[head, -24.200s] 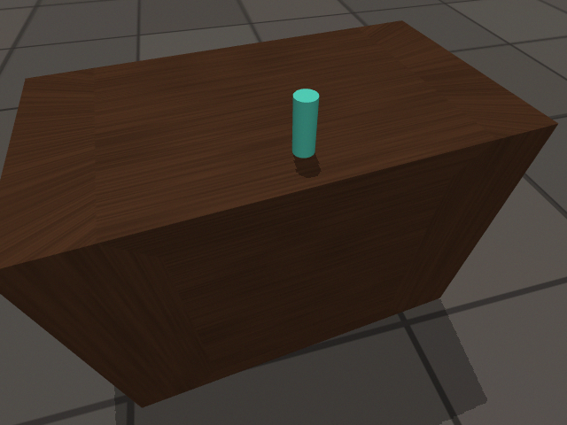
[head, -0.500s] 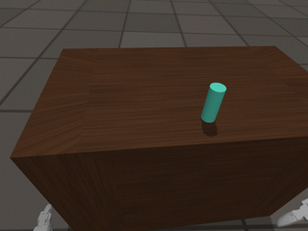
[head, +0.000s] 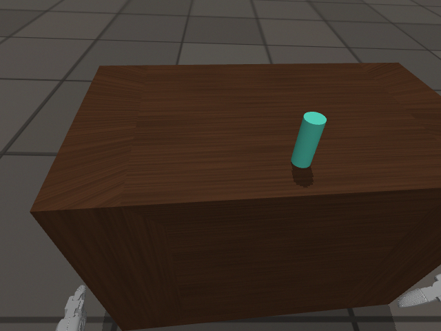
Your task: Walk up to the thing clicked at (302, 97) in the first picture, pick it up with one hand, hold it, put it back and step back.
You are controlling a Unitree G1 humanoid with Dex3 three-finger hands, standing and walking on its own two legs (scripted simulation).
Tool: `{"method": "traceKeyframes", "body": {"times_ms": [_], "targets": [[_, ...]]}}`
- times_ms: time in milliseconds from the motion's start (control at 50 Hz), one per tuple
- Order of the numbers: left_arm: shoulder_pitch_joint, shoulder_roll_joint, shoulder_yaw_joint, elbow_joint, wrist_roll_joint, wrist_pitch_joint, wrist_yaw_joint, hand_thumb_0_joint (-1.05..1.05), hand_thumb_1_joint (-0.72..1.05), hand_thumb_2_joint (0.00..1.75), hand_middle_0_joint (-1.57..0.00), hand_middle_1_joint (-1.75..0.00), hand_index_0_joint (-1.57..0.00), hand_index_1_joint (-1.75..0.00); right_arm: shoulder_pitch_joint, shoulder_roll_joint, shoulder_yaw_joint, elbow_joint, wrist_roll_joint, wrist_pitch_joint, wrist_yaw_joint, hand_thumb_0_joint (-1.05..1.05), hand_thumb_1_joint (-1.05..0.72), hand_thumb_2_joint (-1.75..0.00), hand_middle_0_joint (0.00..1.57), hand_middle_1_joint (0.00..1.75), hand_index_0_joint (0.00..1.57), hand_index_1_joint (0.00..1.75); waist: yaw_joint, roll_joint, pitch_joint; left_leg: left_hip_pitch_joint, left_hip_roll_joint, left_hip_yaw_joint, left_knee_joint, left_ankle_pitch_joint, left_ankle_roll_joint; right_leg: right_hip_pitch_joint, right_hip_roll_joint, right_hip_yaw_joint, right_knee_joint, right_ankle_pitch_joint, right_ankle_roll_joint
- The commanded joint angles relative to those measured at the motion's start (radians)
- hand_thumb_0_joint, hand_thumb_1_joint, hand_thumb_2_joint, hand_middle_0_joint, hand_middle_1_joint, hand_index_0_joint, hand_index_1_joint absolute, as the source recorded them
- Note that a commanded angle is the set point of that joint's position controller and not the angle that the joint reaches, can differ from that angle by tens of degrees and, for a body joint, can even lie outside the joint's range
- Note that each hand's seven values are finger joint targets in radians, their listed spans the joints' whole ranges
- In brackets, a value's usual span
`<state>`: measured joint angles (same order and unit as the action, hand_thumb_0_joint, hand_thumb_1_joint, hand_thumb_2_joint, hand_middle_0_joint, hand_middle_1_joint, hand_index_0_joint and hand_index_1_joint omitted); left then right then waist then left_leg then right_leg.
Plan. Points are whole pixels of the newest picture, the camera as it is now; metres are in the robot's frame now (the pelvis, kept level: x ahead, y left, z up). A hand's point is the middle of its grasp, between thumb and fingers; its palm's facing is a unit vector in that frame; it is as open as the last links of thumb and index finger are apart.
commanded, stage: home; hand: right
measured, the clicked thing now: (307, 141) +0.49 -0.21 +0.09
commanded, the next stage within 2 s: none
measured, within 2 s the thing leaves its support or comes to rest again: neither
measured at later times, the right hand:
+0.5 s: hand (322, 312) +0.19 -0.18 -0.07, palm faces +0.07 +0.97 -0.21, open 17.6 cm
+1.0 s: hand (305, 296) +0.23 -0.17 -0.10, palm faces +0.07 +0.97 -0.22, open 17.5 cm
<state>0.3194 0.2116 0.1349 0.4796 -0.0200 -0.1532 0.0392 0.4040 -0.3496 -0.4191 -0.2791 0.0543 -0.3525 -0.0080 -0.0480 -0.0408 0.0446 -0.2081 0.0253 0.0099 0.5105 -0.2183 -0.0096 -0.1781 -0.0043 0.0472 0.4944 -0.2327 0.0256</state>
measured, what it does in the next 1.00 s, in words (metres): stands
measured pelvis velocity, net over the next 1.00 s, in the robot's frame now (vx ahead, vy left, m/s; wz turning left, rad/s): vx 0.05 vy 0.00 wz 0.02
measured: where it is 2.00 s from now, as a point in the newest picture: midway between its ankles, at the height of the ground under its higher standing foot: outside the picture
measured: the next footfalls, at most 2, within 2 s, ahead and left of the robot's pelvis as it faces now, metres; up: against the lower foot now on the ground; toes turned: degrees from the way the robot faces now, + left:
none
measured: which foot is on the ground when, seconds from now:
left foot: down 0.00-1.00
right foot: down 0.00-1.00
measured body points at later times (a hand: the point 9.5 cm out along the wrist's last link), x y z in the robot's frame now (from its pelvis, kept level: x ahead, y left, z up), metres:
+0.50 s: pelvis +0.02 +0.00 +0.00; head +0.04 +0.00 +0.45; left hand +0.19 +0.22 -0.08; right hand +0.18 -0.24 -0.05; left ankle +0.04 +0.12 -0.74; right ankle +0.03 -0.14 -0.74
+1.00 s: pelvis +0.05 +0.00 +0.00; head +0.07 +0.00 +0.45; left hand +0.18 +0.24 -0.11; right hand +0.22 -0.22 -0.08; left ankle +0.04 +0.12 -0.74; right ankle +0.03 -0.14 -0.74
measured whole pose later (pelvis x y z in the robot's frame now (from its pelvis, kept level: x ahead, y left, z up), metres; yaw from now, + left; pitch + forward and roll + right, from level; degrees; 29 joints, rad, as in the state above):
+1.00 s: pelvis +0.05 +0.00 +0.00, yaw +1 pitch +1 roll +0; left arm 0.22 0.20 0.01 0.68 0.00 -0.04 0.03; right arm 0.23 -0.16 -0.01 0.56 0.00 -0.10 -0.09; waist 0.01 -0.01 0.02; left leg -0.27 0.01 -0.01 0.54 -0.29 -0.02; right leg -0.24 -0.02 0.03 0.55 -0.32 0.02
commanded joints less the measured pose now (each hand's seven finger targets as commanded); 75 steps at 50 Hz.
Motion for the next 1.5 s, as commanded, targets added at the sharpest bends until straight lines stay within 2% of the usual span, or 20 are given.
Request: {"method": "traceKeyframes", "body": {"times_ms": [0,60,180,220,240,280,300,340,380,440,480,500,540,700,800,980,1000,1020,1140,1480], "targets": [[-0.072,0.020,-0.054,-0.127,-0.014,-0.050,-0.008,0.00,-0.06,0.48,-0.12,-0.18,-0.13,-0.18,0.010,-0.117,-0.023,-0.109,0.020,-0.040,-0.006,0.00,0.54,-0.06,0.05,0.05,0.05,0.05,-0.019,0.005,0.042,-0.004,-0.014,0.047,-0.154,-0.166,0.009,-0.090,0.027,-0.077,-0.144,-0.106,-0.039],[-0.121,-0.030,-0.124,-0.092,-0.017,-0.052,-0.018,0.00,0.18,0.54,-0.13,-0.20,-0.14,-0.19,0.033,-0.047,0.089,-0.094,0.019,-0.025,0.006,0.00,0.57,-0.04,0.05,0.05,0.05,0.05,-0.012,-0.021,0.050,-0.007,-0.024,0.057,-0.142,-0.128,0.012,-0.094,0.021,-0.075,-0.153,-0.088,-0.037],[-0.189,0.187,0.055,-0.046,0.004,-0.068,0.007,0.00,0.53,0.69,-0.16,-0.24,-0.16,-0.24,0.010,-0.062,0.134,-0.025,-0.009,0.010,-0.002,0.00,0.50,-0.08,0.06,0.06,0.06,0.06,0.046,-0.028,-0.061,-0.005,-0.030,0.062,-0.112,-0.062,0.015,-0.037,0.006,-0.047,-0.145,-0.062,-0.026],[-0.199,0.194,0.062,-0.076,0.010,-0.074,0.019,0.00,0.63,0.75,-0.17,-0.25,-0.17,-0.25,0.006,-0.066,0.136,0.014,-0.019,0.027,-0.014,0.00,0.54,-0.06,0.05,0.05,0.05,0.05,0.046,0.021,-0.113,0.014,-0.027,0.065,-0.114,-0.030,0.012,-0.008,0.011,-0.047,-0.125,-0.019,-0.035],[-0.203,0.121,-0.003,-0.073,0.009,-0.075,0.015,0.00,0.71,0.79,-0.18,-0.27,-0.18,-0.27,-0.002,-0.034,0.171,0.034,-0.022,0.037,-0.014,0.00,0.53,-0.07,0.05,0.06,0.05,0.06,0.043,0.021,-0.107,0.011,-0.025,0.063,-0.119,-0.038,0.010,-0.004,0.016,-0.053,-0.121,-0.025,-0.037],[-0.169,0.123,0.003,-0.061,0.012,-0.074,0.027,0.00,0.85,0.88,-0.20,-0.29,-0.20,-0.29,0.006,-0.017,0.202,0.129,-0.030,0.059,-0.026,0.00,0.57,-0.04,0.05,0.05,0.05,0.05,0.048,0.052,-0.138,0.032,-0.028,0.067,-0.106,0.023,0.010,0.020,0.010,-0.047,-0.108,0.040,-0.037],[-0.153,0.004,-0.101,-0.020,0.009,-0.064,0.014,0.00,0.88,0.89,-0.20,-0.30,-0.20,-0.30,0.044,0.034,0.250,0.229,-0.035,0.074,-0.021,0.00,0.58,-0.04,0.05,0.05,0.05,0.05,0.038,0.057,-0.097,0.021,-0.025,0.066,-0.108,0.021,0.008,-0.004,0.014,-0.052,-0.104,0.040,-0.038],[-0.209,0.045,-0.079,-0.075,0.008,-0.061,0.024,0.00,0.90,0.90,-0.20,-0.30,-0.20,-0.30,-0.009,0.041,0.287,0.285,-0.040,0.084,-0.022,0.00,0.60,-0.03,0.05,0.04,0.05,0.04,0.047,0.095,-0.109,0.022,-0.024,0.064,-0.107,0.037,0.005,-0.018,0.012,-0.056,-0.098,0.054,-0.038],[-0.202,-0.012,-0.146,-0.026,0.006,-0.047,0.017,0.00,0.90,0.90,-0.20,-0.30,-0.20,-0.30,-0.040,0.078,0.353,0.373,-0.044,0.099,-0.016,0.00,0.56,-0.05,0.05,0.05,0.05,0.05,0.046,0.073,-0.077,-0.006,-0.021,0.057,-0.105,0.020,0.007,-0.048,0.017,-0.067,-0.098,0.035,-0.038],[-0.200,0.035,-0.113,0.010,0.010,-0.042,0.021,0.00,0.90,0.90,-0.20,-0.30,-0.20,-0.30,-0.082,0.105,0.395,0.510,-0.049,0.115,-0.018,0.00,0.56,-0.05,0.05,0.05,0.05,0.05,0.060,0.029,-0.087,-0.024,-0.023,0.054,-0.080,0.050,0.013,-0.062,0.014,-0.067,-0.091,0.054,-0.030],[-0.184,0.088,-0.077,0.010,0.011,-0.036,0.024,0.00,0.90,0.90,-0.20,-0.30,-0.20,-0.30,-0.119,0.043,0.342,0.562,-0.050,0.130,-0.028,0.00,0.53,-0.06,0.05,0.05,0.05,0.05,0.057,0.001,-0.115,-0.007,-0.020,0.050,-0.072,0.089,0.011,-0.063,0.018,-0.067,-0.081,0.088,-0.026],[-0.148,0.133,-0.088,0.084,0.029,-0.027,0.017,0.00,0.90,0.90,-0.20,-0.30,-0.20,-0.30,-0.144,-0.048,0.206,0.511,-0.056,0.114,-0.063,0.00,0.55,-0.06,0.05,0.05,0.05,0.05,0.013,-0.032,-0.128,0.004,-0.023,0.043,-0.054,0.093,0.017,-0.075,0.025,-0.065,-0.058,0.090,-0.023],[-0.161,0.107,-0.100,0.072,0.030,-0.019,0.015,0.00,0.90,0.90,-0.20,-0.30,-0.20,-0.30,-0.131,0.020,0.298,0.610,-0.065,0.128,-0.062,0.00,0.54,-0.06,0.05,0.05,0.05,0.05,0.041,-0.019,-0.135,0.009,-0.021,0.035,-0.046,0.120,0.013,-0.074,0.025,-0.075,-0.041,0.113,-0.023],[-0.159,0.103,-0.098,0.072,0.032,0.013,0.018,0.00,0.90,0.90,-0.20,-0.30,-0.20,-0.30,-0.238,0.084,0.357,0.640,-0.056,0.164,-0.084,0.00,0.55,-0.05,0.05,0.05,0.05,0.05,0.053,0.038,-0.250,0.058,-0.024,0.033,-0.011,0.283,0.006,-0.020,0.018,-0.074,0.003,0.258,-0.027],[-0.161,0.112,-0.090,0.072,0.025,0.036,0.012,0.00,0.90,0.90,-0.20,-0.30,-0.20,-0.30,-0.215,0.128,0.398,0.715,-0.055,0.193,-0.092,0.00,0.54,-0.06,0.05,0.05,0.05,0.05,0.049,0.089,-0.162,0.014,-0.040,0.052,-0.017,0.228,0.011,-0.056,0.002,-0.066,-0.016,0.237,-0.021],[-0.165,0.118,-0.085,0.061,0.016,0.076,0.009,0.00,0.90,0.90,-0.20,-0.30,-0.20,-0.30,-0.219,0.050,0.337,0.677,-0.056,0.211,-0.100,0.00,0.56,-0.05,0.05,0.05,0.05,0.05,0.030,0.049,-0.188,0.050,-0.025,0.027,-0.022,0.259,0.004,-0.045,0.017,-0.091,-0.006,0.244,-0.026],[-0.113,0.287,-0.042,0.168,0.073,0.094,-0.002,0.00,0.90,0.90,-0.20,-0.30,-0.20,-0.30,-0.148,-0.206,0.311,0.865,-0.111,0.238,-0.070,0.00,0.57,-0.04,0.05,0.05,0.05,0.05,0.051,0.033,-0.217,0.086,0.093,-0.077,0.048,0.535,0.046,-0.027,-0.074,-0.004,0.071,0.415,-0.043],[-0.089,0.292,-0.041,0.182,0.073,0.105,-0.008,0.00,0.90,0.90,-0.20,-0.30,-0.20,-0.30,-0.135,-0.197,0.308,0.885,-0.107,0.253,-0.057,0.00,0.57,-0.04,0.05,0.05,0.05,0.05,0.056,0.021,-0.267,0.123,0.102,-0.076,0.061,0.605,0.063,-0.005,-0.073,-0.009,0.075,0.431,-0.047],[-0.155,0.277,-0.068,0.254,0.053,0.118,-0.032,0.00,0.90,0.90,-0.20,-0.30,-0.20,-0.30,-0.238,-0.132,0.368,0.975,-0.080,0.271,-0.016,0.00,0.57,-0.04,0.05,0.05,0.05,0.05,0.061,0.032,-0.089,-0.031,0.075,-0.076,-0.042,0.197,0.054,-0.027,-0.080,0.019,-0.035,0.141,-0.056],[-0.187,0.380,-0.100,0.507,0.046,0.138,-0.047,0.00,0.90,0.90,-0.20,-0.30,-0.20,-0.30,-0.275,-0.252,0.401,1.253,-0.071,0.318,0.002,0.00,0.58,-0.03,0.05,0.05,0.05,0.05,0.050,0.052,0.017,-0.009,0.080,-0.136,-0.201,-0.142,0.036,-0.047,-0.087,0.066,-0.215,-0.144,-0.060]]}}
